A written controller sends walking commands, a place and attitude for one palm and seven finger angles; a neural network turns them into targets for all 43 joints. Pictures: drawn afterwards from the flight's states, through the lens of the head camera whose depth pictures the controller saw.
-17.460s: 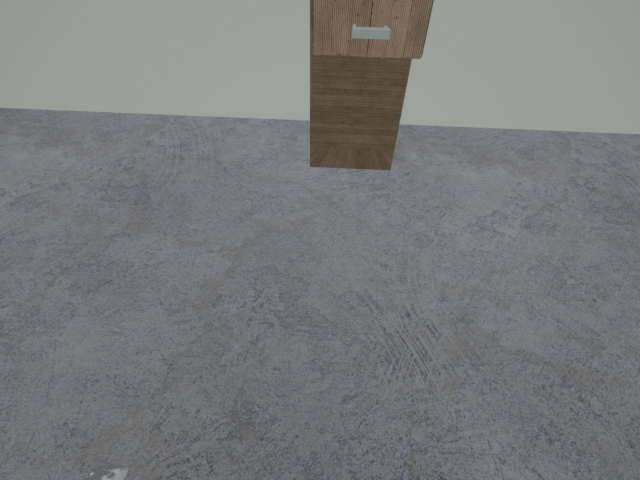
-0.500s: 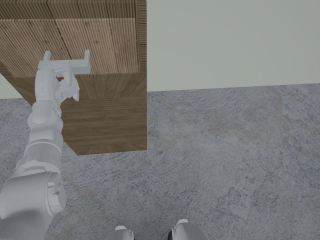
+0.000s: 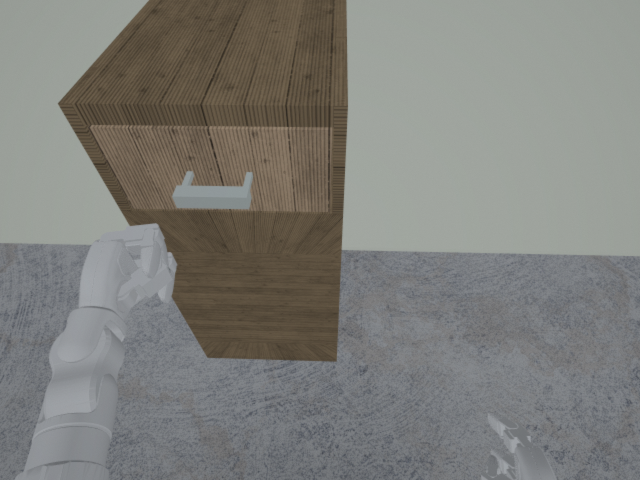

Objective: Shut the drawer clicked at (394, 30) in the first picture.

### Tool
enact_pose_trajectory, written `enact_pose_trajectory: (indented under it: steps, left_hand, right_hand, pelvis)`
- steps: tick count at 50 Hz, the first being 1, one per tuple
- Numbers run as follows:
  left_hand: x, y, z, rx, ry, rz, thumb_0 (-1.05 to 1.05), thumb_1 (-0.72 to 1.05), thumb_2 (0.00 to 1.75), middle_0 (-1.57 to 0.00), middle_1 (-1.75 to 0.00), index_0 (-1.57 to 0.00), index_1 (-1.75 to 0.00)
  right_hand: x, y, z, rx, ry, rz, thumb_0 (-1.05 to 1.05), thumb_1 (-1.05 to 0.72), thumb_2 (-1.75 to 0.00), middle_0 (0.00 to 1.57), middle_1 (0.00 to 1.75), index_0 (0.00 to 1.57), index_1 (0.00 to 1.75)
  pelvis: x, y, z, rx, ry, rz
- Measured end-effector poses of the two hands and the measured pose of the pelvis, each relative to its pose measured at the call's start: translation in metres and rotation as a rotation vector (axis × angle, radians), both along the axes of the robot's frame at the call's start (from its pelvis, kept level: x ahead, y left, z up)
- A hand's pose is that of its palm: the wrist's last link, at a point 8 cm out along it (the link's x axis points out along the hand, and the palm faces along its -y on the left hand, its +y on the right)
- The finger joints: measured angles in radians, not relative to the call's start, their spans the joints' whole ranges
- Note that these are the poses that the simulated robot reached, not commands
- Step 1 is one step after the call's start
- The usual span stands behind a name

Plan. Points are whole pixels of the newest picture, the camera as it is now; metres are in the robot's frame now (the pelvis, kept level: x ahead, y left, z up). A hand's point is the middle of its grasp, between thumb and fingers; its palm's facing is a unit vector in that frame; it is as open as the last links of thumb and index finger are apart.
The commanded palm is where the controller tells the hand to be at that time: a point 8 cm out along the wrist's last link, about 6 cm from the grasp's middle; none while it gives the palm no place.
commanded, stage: draw the hand back to the body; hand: left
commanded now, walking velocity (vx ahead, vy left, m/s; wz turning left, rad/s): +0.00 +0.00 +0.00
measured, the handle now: (215, 187) +0.55 +0.19 +0.04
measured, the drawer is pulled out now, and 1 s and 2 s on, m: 0.00 0.00 0.00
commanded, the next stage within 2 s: step back with the hand held close in 0.86 s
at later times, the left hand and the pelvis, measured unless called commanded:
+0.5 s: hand (83, 332) +0.23 +0.23 +0.15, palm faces +0.32 -0.88 -0.34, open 3.2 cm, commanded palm +0.18 +0.27 +0.17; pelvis +0.00 +0.00 +0.02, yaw -1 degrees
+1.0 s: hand (28, 388) +0.17 +0.23 +0.18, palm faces +0.40 -0.83 -0.38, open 3.2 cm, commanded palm +0.12 +0.28 +0.19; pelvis -0.01 +0.00 +0.02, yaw +0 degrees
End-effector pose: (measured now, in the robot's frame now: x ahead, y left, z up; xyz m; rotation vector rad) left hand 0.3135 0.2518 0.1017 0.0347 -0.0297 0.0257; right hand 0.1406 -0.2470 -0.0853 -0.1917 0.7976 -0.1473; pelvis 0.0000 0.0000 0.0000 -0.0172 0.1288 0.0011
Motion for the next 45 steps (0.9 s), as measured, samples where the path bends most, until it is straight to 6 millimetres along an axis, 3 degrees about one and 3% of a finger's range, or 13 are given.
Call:
enact_pose_trajectory:
  steps: [6,12,21,36,45]
  left_hand:
    - [-0.038,0.002,0.019,0.182,0.021,0.137,0.01,0.90,0.90,-1.40,-1.60,-1.40,-1.60]
    - [-0.069,0.010,0.030,0.240,0.028,0.242,0.01,0.89,0.90,-1.40,-1.60,-1.40,-1.60]
    - [-0.104,0.014,0.059,0.301,-0.039,0.288,0.01,0.89,0.90,-1.40,-1.60,-1.40,-1.60]
    - [-0.171,0.022,0.095,0.427,-0.109,0.349,0.01,0.89,0.90,-1.40,-1.60,-1.41,-1.60]
    - [-0.183,0.024,0.090,0.405,-0.111,0.387,0.01,0.89,0.90,-1.40,-1.60,-1.41,-1.60]
  right_hand:
    - [0.026,0.013,0.018,0.008,-0.078,0.033,0.01,-0.90,-0.90,0.20,0.30,0.20,0.30]
    - [0.035,0.024,0.025,0.013,-0.089,0.074,0.01,-0.90,-0.90,0.20,0.30,0.20,0.30]
    - [0.032,0.031,0.024,0.034,-0.083,0.097,0.01,-0.90,-0.90,0.20,0.30,0.20,0.30]
    - [0.026,0.021,0.026,0.027,-0.125,0.079,0.01,-0.90,-0.90,0.20,0.30,0.20,0.30]
    - [0.027,0.024,0.029,0.021,-0.155,0.096,0.01,-0.90,-0.90,0.20,0.30,0.20,0.30]
  pelvis:
    - [-0.002,0.000,0.010,0.008,-0.074,-0.011]
    - [-0.001,0.001,0.017,0.011,-0.130,-0.008]
    - [0.003,0.001,0.022,0.010,-0.177,-0.011]
    - [0.001,0.000,0.021,0.006,-0.199,-0.013]
    - [-0.008,-0.002,0.020,0.006,-0.209,-0.005]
